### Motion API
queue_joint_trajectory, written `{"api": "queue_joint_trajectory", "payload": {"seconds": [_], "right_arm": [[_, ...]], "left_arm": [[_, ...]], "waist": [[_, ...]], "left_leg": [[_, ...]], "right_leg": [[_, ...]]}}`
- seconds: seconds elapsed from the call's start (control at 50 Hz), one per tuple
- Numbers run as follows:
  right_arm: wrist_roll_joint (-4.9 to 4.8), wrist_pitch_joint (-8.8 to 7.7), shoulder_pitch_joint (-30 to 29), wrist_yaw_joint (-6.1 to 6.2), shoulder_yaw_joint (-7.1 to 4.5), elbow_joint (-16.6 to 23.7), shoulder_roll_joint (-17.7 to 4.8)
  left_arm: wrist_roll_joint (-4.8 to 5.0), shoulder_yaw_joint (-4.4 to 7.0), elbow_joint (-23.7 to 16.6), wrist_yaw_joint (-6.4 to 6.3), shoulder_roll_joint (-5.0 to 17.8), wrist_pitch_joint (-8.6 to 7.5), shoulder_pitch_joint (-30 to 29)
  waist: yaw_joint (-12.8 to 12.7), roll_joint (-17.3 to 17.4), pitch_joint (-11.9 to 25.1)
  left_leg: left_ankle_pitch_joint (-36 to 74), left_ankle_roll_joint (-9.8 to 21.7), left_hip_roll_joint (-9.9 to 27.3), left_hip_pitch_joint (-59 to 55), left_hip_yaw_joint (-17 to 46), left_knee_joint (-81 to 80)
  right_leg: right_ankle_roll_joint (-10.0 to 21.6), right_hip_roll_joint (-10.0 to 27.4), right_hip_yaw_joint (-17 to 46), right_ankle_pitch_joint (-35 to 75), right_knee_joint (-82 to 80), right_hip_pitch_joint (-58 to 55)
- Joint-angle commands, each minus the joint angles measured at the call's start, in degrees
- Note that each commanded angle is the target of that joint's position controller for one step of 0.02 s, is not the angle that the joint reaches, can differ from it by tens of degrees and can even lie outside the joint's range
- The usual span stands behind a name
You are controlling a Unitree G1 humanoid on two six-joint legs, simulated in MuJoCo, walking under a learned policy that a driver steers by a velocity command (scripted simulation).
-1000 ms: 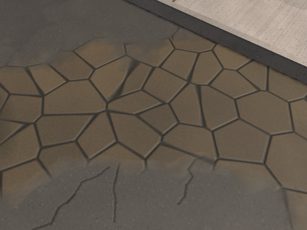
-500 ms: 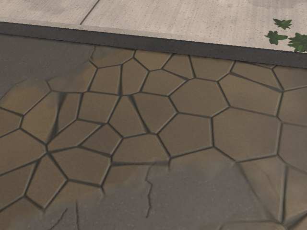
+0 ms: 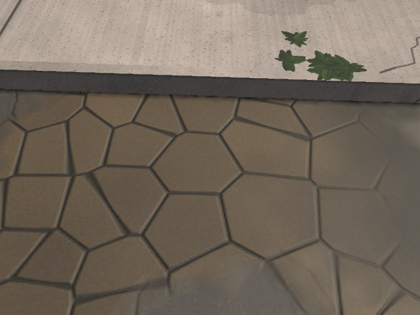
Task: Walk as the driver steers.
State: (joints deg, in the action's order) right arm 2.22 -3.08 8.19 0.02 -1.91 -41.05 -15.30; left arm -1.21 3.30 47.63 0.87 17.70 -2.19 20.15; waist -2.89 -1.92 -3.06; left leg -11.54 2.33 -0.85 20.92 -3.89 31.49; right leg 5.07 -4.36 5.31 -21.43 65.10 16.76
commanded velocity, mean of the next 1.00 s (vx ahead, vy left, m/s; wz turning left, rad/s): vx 0.49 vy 0.00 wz -0.10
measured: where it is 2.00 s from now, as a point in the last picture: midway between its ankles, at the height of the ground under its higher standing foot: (246, 162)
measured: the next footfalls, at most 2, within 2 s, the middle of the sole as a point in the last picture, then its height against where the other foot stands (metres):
right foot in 0.36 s outside the picture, level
left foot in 0.90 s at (214, 250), level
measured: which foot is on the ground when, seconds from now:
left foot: down 0.00-0.38, up 0.40-0.88, down 0.90-1.00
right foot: up 0.00-0.34, down 0.36-0.92, up 0.94-1.00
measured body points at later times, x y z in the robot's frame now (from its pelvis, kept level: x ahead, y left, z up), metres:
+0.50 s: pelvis +0.27 -0.05 +0.01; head +0.30 -0.07 +0.46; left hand +0.42 +0.19 -0.10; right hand +0.28 -0.31 -0.14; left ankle +0.18 +0.09 -0.64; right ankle +0.31 -0.12 -0.73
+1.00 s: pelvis +0.55 -0.03 +0.00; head +0.58 -0.02 +0.45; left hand +0.54 +0.23 -0.15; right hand +0.68 -0.29 -0.11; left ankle +0.63 +0.03 -0.73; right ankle +0.37 -0.13 -0.64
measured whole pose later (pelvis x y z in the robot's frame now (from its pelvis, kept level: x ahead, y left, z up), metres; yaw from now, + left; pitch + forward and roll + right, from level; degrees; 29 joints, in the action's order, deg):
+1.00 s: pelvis +0.55 -0.03 +0.00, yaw -3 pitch +0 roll -1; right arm 1.6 -3.5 7.7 -0.8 -2.0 -47.9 -13.9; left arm -0.8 1.8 57.1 0.0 13.4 -3.9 21.6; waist -2.0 -0.6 -3.6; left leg -10.6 5.6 -1.4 22.0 -5.9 32.3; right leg 4.7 -2.2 0.3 -23.4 61.5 11.5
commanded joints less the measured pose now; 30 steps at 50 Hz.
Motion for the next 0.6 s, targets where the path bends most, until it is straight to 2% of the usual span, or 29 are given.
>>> {"api": "queue_joint_trajectory", "payload": {"seconds": [0.02,0.06,0.1,0.14,0.2,0.24,0.28,0.32,0.34,0.36,0.38,0.4,0.42,0.44,0.46,0.5,0.54,0.6], "right_arm": [[-0.3,-1.47,6.9,0.0,-1.36,-0.5,-4.8],[-0.9,-2.9,9.0,-0.75,-1.39,-2.1,-5.1],[-1.2,-3.56,10.1,-1.09,-1.53,-3.4,-5.6],[-1.24,-3.56,10.9,-1.16,-1.43,-4.4,-5.4],[-1.65,-3.26,12.0,-1.3,-1.42,-5.7,-5.8],[-1.74,-3.06,14.6,-1.23,-1.75,-7.1,-7.2],[-1.66,-2.57,16.5,-1.1,-2.0,-8.3,-8.2],[-1.53,-1.84,17.0,-0.84,-2.14,-9.3,-9.1],[-1.64,-1.41,17.1,-0.72,-2.1,-9.7,-9.2],[-1.69,-1.15,17.8,-0.63,-1.65,-9.9,-8.1],[-1.69,-1.2,17.0,-0.62,-0.79,-7.7,-5.7],[-2.66,-1.13,22.1,-1.01,0.13,-5.7,-0.3],[-1.3,-0.54,17.4,-0.32,-1.52,-6.4,-6.9],[-1.67,-0.9,13.8,-0.62,-1.58,-5.4,-6.4],[-1.87,-1.15,12.7,-0.84,-1.2,-5.5,-5.1],[-0.69,0.13,14.2,-1.36,-1.02,-6.8,-4.0],[-0.28,1.18,13.9,-2.01,-1.0,-7.0,-3.0],[0.11,1.73,7.8,-2.46,-0.96,-5.4,-2.6]], "left_arm": [[-1.07,0.26,-3.1,1.17,2.6,0.25,1.4],[-1.1,0.03,-3.4,1.6,1.9,0.78,0.4],[-1.3,-0.24,-4.8,1.99,1.7,0.86,-3.9],[-1.49,-0.75,-6.5,2.43,1.2,0.6,-9.0],[-1.23,-2.15,-8.5,3.24,-0.7,0.05,-16.3],[-1.01,-2.41,-9.3,3.25,-0.4,-0.04,-19.4],[-1.02,-2.23,-9.7,2.73,0.6,-0.17,-20.5],[-1.37,-1.85,-9.2,2.08,1.5,-0.5,-18.7],[-1.68,-1.42,-7.4,1.68,1.9,-0.91,-13.5],[-2.3,-0.57,-4.2,1.09,3.6,-1.52,-4.9],[-3.34,0.69,-2.5,0.24,7.9,-1.85,5.4],[-2.68,2.06,-2.2,-0.42,13.5,-1.29,6.6],[-0.29,1.87,-2.2,-0.51,10.6,-0.94,4.4],[-0.04,0.93,-2.2,-0.51,7.3,-1.18,0.2],[-0.2,0.24,-2.1,-0.24,4.5,-1.65,-2.3],[0.05,-0.47,-1.5,-0.34,2.0,-2.38,-4.4],[0.34,-0.4,-0.2,-0.34,2.0,-3.25,-2.7],[0.9,-0.03,1.9,-0.46,3.0,-3.62,0.0]], "waist": [[2.4,7.4,1.7],[1.9,7.7,2.0],[2.1,7.3,0.8],[2.6,6.6,-0.2],[3.7,6.8,-0.4],[4.8,7.0,-0.4],[5.0,6.6,-0.8],[3.8,6.8,0.3],[1.3,6.0,3.0],[-1.8,4.2,8.2],[-6.0,-1.8,15.5],[-2.5,-14.9,20.2],[-3.3,-5.6,15.6],[-1.2,-3.4,8.7],[0.5,-1.5,5.7],[3.5,-2.5,4.0],[4.3,-2.0,3.9],[3.8,-1.4,1.0]], "left_leg": [[-2.1,7.6,15.3,-11.1,19.7,-20.4],[6.8,8.5,15.2,-11.3,15.9,-21.1],[9.4,9.2,15.3,-12.4,12.6,-23.0],[10.9,9.1,14.2,-13.0,9.0,-24.3],[14.4,7.7,11.4,-10.9,3.3,-24.2],[16.5,7.3,12.5,-12.5,3.5,-23.7],[20.0,6.9,14.4,-16.2,4.1,-21.9],[29.7,6.2,14.9,-19.8,3.5,-16.5],[36.6,5.4,13.7,-20.3,1.9,-9.1],[36.4,4.3,11.2,-16.9,-0.2,1.9],[18.5,3.0,8.8,-6.7,-2.1,18.7],[-18.8,0.9,-1.4,12.6,-1.9,36.9],[-17.1,1.7,1.0,17.9,5.5,41.2],[-11.7,2.2,3.4,19.0,6.3,40.1],[-8.3,2.1,5.0,16.6,6.0,36.8],[-6.2,0.9,6.6,11.3,5.5,32.7],[-4.7,0.0,6.2,10.4,4.6,31.6],[0.7,-1.4,7.3,15.4,3.6,27.6]], "right_leg": [[-0.4,5.4,1.0,3.1,2.3,13.7],[-0.7,4.9,1.1,4.1,0.3,14.6],[-1.4,5.3,1.0,7.2,-3.3,18.5],[-2.4,6.1,-0.6,11.4,-9.7,20.6],[-3.1,6.9,-6.2,18.0,-22.7,14.9],[-2.8,6.8,-8.1,18.2,-27.2,12.1],[-1.7,6.4,-8.7,16.3,-30.2,11.3],[-0.1,4.5,-9.8,12.0,-33.2,7.5],[0.9,2.8,-10.5,11.9,-36.5,0.8],[2.4,2.2,-10.1,11.8,-38.2,-10.7],[5.3,15.2,4.1,4.0,-39.9,-24.2],[11.9,29.5,31.5,1.1,-47.4,-35.1],[11.4,27.0,30.8,3.0,-48.6,-31.2],[10.0,24.2,21.4,9.1,-48.7,-25.0],[8.5,21.4,15.4,16.3,-50.2,-19.0],[6.1,17.3,8.0,22.1,-52.8,-12.5],[6.7,16.4,5.4,26.7,-54.6,-11.3],[7.4,15.7,2.5,26.8,-57.7,-11.4]]}}
Keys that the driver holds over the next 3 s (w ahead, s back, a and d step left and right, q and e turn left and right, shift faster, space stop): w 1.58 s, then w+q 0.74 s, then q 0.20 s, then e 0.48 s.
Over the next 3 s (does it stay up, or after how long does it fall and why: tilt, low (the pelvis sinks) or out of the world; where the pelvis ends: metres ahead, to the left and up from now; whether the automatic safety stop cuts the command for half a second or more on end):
stays up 1.47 -0.01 0.11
